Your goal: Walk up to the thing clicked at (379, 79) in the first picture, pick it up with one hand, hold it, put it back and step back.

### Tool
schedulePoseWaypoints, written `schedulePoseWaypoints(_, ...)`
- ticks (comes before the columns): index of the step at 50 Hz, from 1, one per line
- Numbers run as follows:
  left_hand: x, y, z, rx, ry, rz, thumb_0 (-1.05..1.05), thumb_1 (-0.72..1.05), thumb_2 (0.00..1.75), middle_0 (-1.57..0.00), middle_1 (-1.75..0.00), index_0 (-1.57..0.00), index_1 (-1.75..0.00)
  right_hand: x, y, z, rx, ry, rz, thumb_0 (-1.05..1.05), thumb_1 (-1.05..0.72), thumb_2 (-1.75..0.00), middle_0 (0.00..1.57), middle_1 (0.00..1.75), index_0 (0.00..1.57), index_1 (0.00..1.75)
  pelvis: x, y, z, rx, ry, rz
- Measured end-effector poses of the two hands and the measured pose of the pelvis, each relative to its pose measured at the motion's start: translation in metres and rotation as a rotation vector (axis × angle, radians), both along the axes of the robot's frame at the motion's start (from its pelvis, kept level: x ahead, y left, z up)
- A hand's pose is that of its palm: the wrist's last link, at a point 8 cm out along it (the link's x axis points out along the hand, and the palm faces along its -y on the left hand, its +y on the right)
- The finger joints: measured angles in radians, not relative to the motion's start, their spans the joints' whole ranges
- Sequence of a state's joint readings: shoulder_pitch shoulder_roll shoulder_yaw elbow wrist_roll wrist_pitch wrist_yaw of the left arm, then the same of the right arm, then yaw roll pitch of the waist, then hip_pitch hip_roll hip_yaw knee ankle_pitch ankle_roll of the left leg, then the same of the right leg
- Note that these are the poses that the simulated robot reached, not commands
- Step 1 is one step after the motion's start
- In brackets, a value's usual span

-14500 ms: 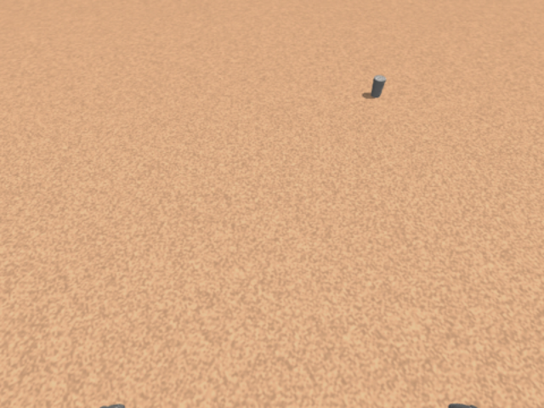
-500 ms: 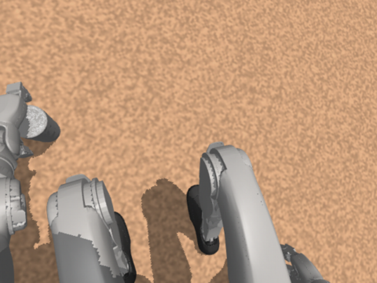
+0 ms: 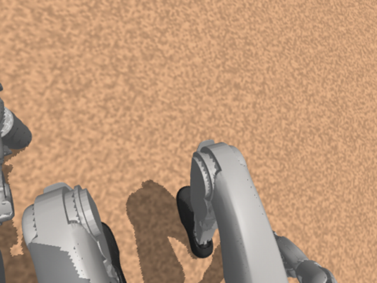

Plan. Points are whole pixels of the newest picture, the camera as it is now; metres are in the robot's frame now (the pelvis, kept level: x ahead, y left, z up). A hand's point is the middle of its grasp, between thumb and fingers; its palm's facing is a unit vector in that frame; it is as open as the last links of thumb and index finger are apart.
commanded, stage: rest palm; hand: left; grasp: from above
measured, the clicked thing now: (5, 130) +0.45 +0.29 -0.24
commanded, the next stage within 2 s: close in 0.26 s
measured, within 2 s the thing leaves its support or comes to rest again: neither
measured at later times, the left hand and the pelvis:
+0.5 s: hand out of the picture +0.44 +0.29 -0.21, palm faces -0.43 -0.11 -0.90, open 14.2 cm; pelvis -0.01 +0.00 +0.00, yaw -2 degrees
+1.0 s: hand out of the picture +0.44 +0.30 -0.21, palm faces -0.45 -0.11 -0.89, open 14.4 cm; pelvis -0.01 +0.00 +0.00, yaw -3 degrees
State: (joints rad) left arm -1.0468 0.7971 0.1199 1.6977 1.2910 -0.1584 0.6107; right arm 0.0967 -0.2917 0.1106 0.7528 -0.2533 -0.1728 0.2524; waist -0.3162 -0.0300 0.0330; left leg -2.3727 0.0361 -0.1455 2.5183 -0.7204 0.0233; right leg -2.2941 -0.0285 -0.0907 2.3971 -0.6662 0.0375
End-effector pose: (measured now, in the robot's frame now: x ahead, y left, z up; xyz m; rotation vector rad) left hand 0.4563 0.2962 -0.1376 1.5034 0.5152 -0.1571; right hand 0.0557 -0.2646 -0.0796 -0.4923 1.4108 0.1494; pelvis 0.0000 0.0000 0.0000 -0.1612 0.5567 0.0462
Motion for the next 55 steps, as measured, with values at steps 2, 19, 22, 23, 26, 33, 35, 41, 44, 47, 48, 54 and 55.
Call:
schedulePoseWaypoints(2,0.001,0.001,-0.002,-0.019,0.029,0.030,-0.01,-0.51,0.96,-0.06,-1.03,-0.08,-1.00,-0.008,0.002,-0.002,0.016,0.015,-0.011,0.00,-0.91,-0.89,0.20,0.30,0.20,0.30,0.000,-0.001,0.000,-0.001,-0.003,-0.002)
schedulePoseWaypoints(19,-0.014,0.004,-0.011,-0.093,0.024,-0.067,0.00,-0.53,0.99,-0.07,-0.99,-0.06,-0.99,-0.039,-0.002,0.018,-0.048,0.092,-0.002,0.00,-0.90,-0.89,0.20,0.30,0.20,0.30,-0.004,-0.002,-0.001,-0.019,-0.041,-0.016)
schedulePoseWaypoints(22,-0.014,0.003,-0.011,-0.088,0.015,-0.080,0.00,-0.53,1.01,-0.07,-0.99,-0.07,-1.00,-0.034,-0.002,0.019,-0.054,0.068,0.026,0.00,-0.90,-0.89,0.20,0.30,0.20,0.30,-0.004,-0.001,-0.003,-0.024,-0.048,-0.016)
schedulePoseWaypoints(23,-0.014,0.002,-0.011,-0.086,0.012,-0.084,0.00,-0.53,1.01,-0.08,-0.99,-0.07,-1.00,-0.031,-0.001,0.019,-0.054,0.058,0.035,0.00,-0.90,-0.89,0.20,0.30,0.20,0.30,-0.005,0.000,-0.004,-0.026,-0.050,-0.016)
schedulePoseWaypoints(26,-0.013,0.000,-0.010,-0.071,0.007,-0.090,0.01,-0.54,1.02,-0.08,-1.00,-0.08,-1.00,-0.024,0.002,0.018,-0.045,0.028,0.061,0.00,-0.90,-0.89,0.20,0.30,0.20,0.30,-0.006,0.001,-0.005,-0.030,-0.057,-0.016)
schedulePoseWaypoints(33,-0.012,0.002,-0.010,-0.039,0.009,-0.061,0.00,-0.58,1.00,-0.08,-1.00,-0.08,-1.00,-0.014,0.011,0.014,-0.001,-0.017,0.104,0.00,-0.90,-0.89,0.20,0.30,0.20,0.30,-0.008,0.002,-0.005,-0.034,-0.060,-0.019)
schedulePoseWaypoints(35,-0.011,0.003,-0.010,-0.035,0.017,-0.050,-0.01,-0.59,1.00,-0.08,-1.00,-0.08,-1.00,-0.014,0.013,0.013,0.012,-0.020,0.110,0.00,-0.90,-0.89,0.20,0.30,0.20,0.30,-0.008,0.002,-0.005,-0.034,-0.060,-0.019)
schedulePoseWaypoints(41,-0.010,0.003,-0.012,-0.038,0.041,-0.033,-0.04,-0.61,1.00,-0.09,-1.02,-0.08,-1.01,-0.020,0.015,0.013,0.038,-0.007,0.108,0.00,-0.90,-0.89,0.20,0.30,0.20,0.30,-0.009,0.001,-0.004,-0.031,-0.064,-0.020)
schedulePoseWaypoints(44,-0.009,0.002,-0.012,-0.044,0.046,-0.037,-0.05,-0.61,1.01,-0.09,-1.02,-0.09,-1.02,-0.024,0.015,0.014,0.042,0.008,0.103,0.00,-0.90,-0.89,0.20,0.30,0.20,0.30,-0.008,0.000,-0.003,-0.032,-0.063,-0.022)
schedulePoseWaypoints(47,-0.009,0.002,-0.012,-0.050,0.046,-0.040,-0.04,-0.61,1.02,-0.10,-1.02,-0.09,-1.02,-0.029,0.014,0.016,0.040,0.021,0.096,0.00,-0.90,-0.89,0.20,0.30,0.20,0.30,-0.008,0.000,-0.002,-0.034,-0.061,-0.024)
schedulePoseWaypoints(48,-0.009,0.002,-0.012,-0.053,0.044,-0.042,-0.04,-0.61,1.02,-0.10,-1.02,-0.09,-1.03,-0.030,0.014,0.017,0.039,0.025,0.093,0.00,-0.90,-0.89,0.20,0.30,0.20,0.30,-0.008,0.000,-0.001,-0.035,-0.060,-0.025)
schedulePoseWaypoints(54,-0.011,0.001,-0.011,-0.055,0.034,-0.055,-0.03,-0.59,1.04,-0.12,-1.01,-0.09,-1.03,-0.033,0.012,0.022,0.030,0.038,0.092,0.00,-0.90,-0.90,0.20,0.30,0.20,0.30,-0.007,0.000,0.000,-0.037,-0.059,-0.024)
schedulePoseWaypoints(55,-0.011,0.001,-0.011,-0.055,0.034,-0.056,-0.02,-0.58,1.04,-0.12,-1.01,-0.10,-1.03,-0.033,0.012,0.022,0.028,0.036,0.092,0.00,-0.90,-0.90,0.20,0.30,0.20,0.30,-0.007,0.000,0.000,-0.037,-0.060,-0.024)
